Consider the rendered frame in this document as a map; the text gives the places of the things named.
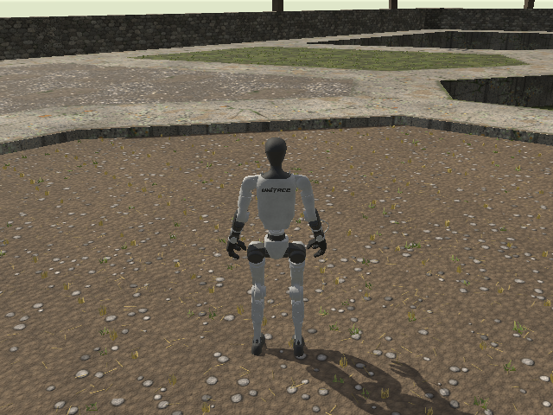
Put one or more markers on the left robot shin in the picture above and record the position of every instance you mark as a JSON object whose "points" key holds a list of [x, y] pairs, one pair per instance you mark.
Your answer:
{"points": [[257, 314]]}

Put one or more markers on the humanoid robot torso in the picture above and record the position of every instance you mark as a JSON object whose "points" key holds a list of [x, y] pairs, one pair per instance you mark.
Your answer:
{"points": [[276, 199]]}

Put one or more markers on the left robot upper arm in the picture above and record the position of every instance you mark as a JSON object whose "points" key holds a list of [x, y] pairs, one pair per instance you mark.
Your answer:
{"points": [[244, 199]]}

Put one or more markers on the robot left hand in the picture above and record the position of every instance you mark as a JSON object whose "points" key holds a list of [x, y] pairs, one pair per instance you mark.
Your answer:
{"points": [[231, 246]]}

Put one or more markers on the left robot forearm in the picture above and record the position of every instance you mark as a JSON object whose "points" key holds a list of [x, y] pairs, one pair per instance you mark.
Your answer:
{"points": [[236, 229]]}

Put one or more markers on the robot right hand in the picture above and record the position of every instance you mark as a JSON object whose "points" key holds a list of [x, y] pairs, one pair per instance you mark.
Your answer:
{"points": [[316, 244]]}

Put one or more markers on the right robot upper arm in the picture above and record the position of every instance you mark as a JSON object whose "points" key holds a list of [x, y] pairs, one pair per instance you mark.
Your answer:
{"points": [[308, 200]]}

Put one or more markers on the right robot forearm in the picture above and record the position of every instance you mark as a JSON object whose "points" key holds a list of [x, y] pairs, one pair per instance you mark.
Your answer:
{"points": [[317, 228]]}

